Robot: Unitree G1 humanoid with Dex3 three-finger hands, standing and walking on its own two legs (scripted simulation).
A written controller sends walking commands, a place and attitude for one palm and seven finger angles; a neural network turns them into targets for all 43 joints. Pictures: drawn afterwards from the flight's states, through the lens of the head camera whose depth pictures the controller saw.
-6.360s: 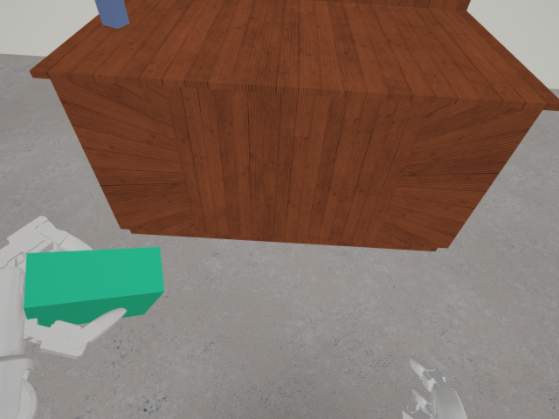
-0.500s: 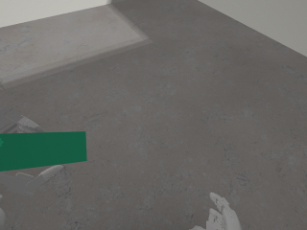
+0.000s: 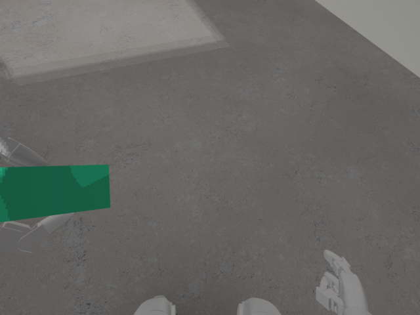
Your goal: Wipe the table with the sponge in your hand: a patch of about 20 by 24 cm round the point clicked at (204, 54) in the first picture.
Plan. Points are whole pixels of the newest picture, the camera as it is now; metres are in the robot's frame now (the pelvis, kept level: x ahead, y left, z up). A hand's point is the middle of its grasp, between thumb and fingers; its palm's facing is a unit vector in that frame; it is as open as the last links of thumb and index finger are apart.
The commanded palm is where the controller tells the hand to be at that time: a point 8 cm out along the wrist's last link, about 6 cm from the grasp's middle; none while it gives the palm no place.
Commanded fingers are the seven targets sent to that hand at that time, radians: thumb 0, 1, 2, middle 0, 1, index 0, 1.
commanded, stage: turn to face it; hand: left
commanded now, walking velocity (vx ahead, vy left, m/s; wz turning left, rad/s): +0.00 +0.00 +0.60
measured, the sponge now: (61, 188) +0.24 +0.20 +0.18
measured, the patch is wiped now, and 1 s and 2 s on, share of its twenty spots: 0.00 0.00 0.00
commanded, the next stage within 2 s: none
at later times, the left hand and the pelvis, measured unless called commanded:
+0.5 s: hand (38, 229) +0.19 +0.21 +0.18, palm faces +0.58 -0.67 -0.47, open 9.5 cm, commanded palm +0.12 +0.24 +0.20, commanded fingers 0.00 0.10 1.30 -1.20 -1.60 -1.20 -1.60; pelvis +0.04 -0.07 +0.02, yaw +17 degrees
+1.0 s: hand out of the picture +0.03 +0.23 +0.19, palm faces +0.76 -0.50 -0.41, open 9.5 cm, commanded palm -0.05 +0.24 +0.20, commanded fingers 0.00 0.10 1.30 -1.20 -1.60 -1.20 -1.60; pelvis -0.03 -0.08 +0.01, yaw +34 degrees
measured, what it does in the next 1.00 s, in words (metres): steps on the spot, turning left: right foot, then left foot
